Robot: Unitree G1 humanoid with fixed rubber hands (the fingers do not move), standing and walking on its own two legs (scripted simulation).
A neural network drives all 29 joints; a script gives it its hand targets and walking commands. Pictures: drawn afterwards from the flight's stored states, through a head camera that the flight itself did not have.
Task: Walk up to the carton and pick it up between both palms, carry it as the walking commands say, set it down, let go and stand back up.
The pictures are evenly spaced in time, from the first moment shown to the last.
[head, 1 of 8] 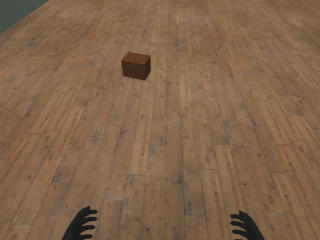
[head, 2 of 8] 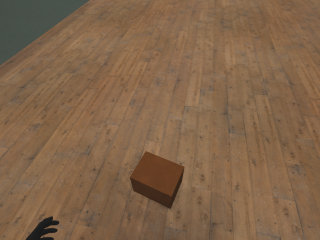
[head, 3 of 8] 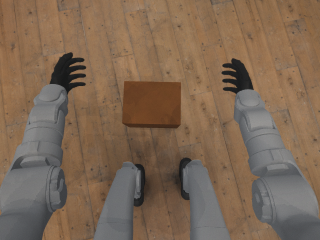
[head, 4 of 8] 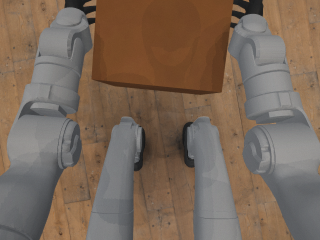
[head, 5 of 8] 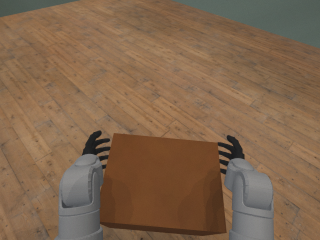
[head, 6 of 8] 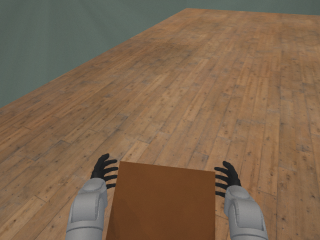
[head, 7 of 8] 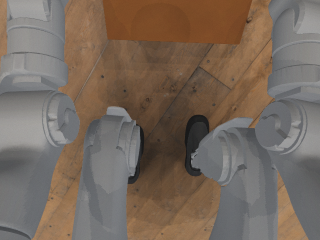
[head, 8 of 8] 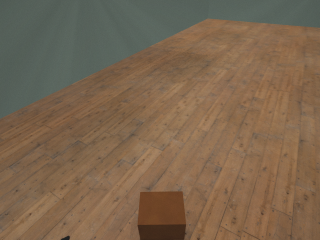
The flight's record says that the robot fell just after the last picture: no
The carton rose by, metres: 0.67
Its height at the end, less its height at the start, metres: +0.00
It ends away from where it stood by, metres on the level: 2.20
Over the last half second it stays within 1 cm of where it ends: yes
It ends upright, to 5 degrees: yes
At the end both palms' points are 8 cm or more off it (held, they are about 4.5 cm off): yes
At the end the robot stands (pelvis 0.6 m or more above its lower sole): yes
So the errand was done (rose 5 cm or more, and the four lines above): yes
